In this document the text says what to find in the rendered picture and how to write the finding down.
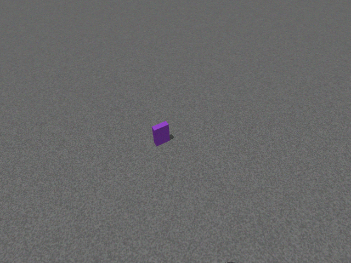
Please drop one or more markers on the carton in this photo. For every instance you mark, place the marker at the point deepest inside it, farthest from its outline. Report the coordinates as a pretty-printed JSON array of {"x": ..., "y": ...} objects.
[{"x": 161, "y": 133}]

